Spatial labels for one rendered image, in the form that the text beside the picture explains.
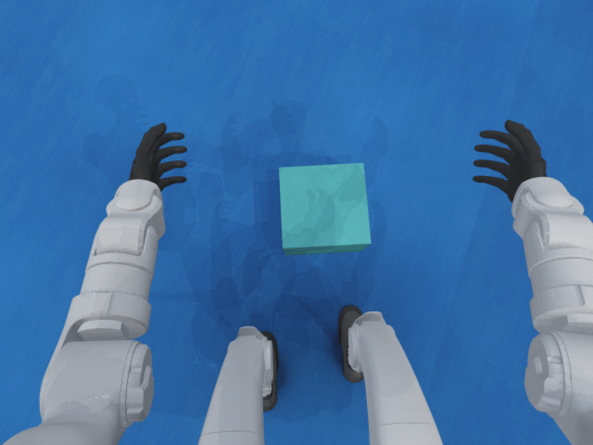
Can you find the robot right upper arm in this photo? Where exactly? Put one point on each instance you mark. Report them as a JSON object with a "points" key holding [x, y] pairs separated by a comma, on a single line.
{"points": [[559, 381]]}

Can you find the right robot hand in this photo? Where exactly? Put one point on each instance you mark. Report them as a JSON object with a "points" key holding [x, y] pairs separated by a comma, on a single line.
{"points": [[524, 157]]}

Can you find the robot left forearm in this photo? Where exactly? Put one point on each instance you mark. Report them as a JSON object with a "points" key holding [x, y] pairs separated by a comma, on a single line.
{"points": [[113, 302]]}

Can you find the right robot thigh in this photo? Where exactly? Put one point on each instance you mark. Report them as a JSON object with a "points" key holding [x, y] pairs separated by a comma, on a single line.
{"points": [[398, 413]]}

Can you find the carton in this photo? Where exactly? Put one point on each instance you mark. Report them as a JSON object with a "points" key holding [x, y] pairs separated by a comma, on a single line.
{"points": [[324, 209]]}

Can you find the robot thigh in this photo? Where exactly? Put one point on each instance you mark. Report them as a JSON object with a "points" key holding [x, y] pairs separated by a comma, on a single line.
{"points": [[398, 413], [235, 413]]}

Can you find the robot right forearm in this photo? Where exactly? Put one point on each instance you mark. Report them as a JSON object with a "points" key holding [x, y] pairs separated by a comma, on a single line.
{"points": [[558, 248]]}

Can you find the left robot thigh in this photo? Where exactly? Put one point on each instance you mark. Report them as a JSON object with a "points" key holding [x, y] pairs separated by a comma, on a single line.
{"points": [[235, 413]]}

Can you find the robot left upper arm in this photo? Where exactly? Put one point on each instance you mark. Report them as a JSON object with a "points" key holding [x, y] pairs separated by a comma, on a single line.
{"points": [[95, 390]]}

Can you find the left robot hand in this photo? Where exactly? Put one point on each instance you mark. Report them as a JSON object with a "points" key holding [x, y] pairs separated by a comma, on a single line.
{"points": [[147, 166]]}

